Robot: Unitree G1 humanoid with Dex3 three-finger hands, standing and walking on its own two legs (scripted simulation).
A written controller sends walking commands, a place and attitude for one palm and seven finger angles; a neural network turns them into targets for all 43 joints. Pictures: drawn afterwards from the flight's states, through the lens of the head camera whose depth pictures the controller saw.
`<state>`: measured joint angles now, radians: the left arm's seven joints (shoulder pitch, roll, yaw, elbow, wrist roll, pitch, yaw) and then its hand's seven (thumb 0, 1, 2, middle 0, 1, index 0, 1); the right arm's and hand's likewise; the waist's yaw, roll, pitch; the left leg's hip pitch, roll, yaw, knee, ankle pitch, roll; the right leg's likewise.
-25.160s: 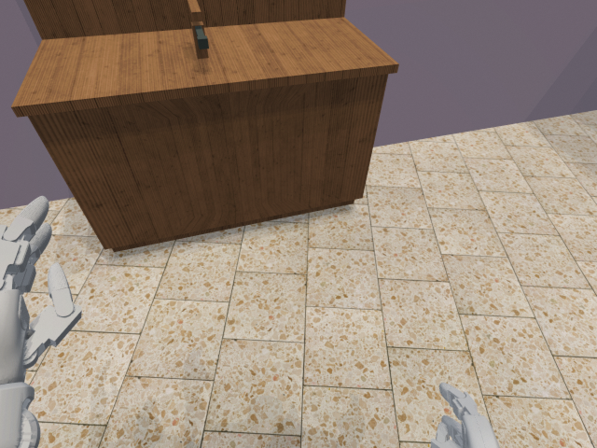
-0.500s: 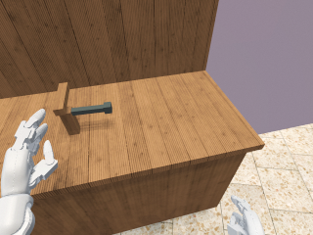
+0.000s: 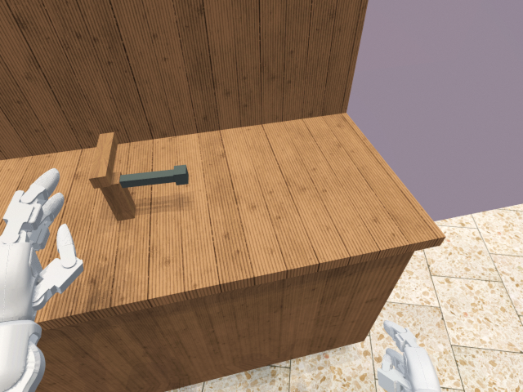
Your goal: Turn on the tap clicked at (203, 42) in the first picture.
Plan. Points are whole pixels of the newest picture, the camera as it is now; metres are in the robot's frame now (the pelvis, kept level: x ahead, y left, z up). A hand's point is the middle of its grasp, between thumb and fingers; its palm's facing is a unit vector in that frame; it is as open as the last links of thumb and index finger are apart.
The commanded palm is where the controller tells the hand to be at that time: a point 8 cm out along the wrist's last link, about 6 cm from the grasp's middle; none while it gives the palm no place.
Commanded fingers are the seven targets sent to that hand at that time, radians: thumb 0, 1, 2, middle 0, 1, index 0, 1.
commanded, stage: step back with the hand held close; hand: left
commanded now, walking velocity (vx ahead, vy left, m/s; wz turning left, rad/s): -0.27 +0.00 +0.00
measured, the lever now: (181, 174) +0.48 +0.23 +0.06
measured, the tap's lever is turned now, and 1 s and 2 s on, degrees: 86 86 86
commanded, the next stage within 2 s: stop stepping back and stand still in 1.42 s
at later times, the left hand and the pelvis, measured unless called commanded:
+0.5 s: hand (39, 313) +0.15 +0.27 +0.15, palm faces +0.38 -0.82 -0.42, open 7.4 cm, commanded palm +0.10 +0.30 +0.17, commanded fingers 0.00 0.90 0.90 -0.20 -0.30 -0.20 -0.30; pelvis -0.06 +0.02 -0.01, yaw -1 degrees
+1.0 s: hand (23, 342) +0.12 +0.27 +0.15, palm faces +0.36 -0.86 -0.35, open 7.4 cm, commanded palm +0.06 +0.32 +0.17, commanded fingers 0.00 0.90 0.90 -0.20 -0.30 -0.20 -0.30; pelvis -0.09 +0.03 -0.02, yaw +1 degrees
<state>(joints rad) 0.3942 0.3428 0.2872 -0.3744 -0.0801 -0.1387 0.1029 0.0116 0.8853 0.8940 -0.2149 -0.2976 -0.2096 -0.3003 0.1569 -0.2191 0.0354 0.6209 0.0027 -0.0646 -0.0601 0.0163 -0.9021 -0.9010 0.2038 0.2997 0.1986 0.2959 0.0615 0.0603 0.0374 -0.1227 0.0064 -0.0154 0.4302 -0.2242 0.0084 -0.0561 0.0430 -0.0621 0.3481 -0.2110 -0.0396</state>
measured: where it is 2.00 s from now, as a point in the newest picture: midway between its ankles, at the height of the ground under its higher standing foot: outside the picture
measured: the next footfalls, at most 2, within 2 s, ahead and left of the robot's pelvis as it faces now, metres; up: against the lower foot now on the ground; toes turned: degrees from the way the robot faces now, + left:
right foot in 1.32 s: -0.14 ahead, -0.11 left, +0.00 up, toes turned +1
left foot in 1.54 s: -0.16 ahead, +0.12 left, +0.00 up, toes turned +2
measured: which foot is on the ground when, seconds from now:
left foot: down 0.00-1.00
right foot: down 0.00-1.00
